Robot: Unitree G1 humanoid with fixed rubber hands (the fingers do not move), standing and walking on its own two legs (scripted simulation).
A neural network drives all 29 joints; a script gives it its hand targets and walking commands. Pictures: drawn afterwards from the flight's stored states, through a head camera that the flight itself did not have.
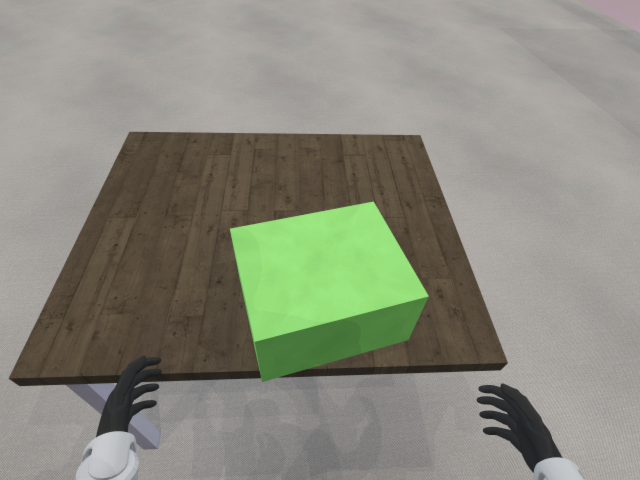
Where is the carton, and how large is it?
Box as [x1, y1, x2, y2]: [230, 202, 428, 381]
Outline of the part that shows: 373,202 230,229 240,282 262,381 408,339 428,296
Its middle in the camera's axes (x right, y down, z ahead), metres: +0.00 +0.08 +0.69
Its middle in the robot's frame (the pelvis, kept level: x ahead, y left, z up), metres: +0.44 +0.01 -0.10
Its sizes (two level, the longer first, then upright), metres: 0.273 0.223 0.146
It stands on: a table, 0.60 m high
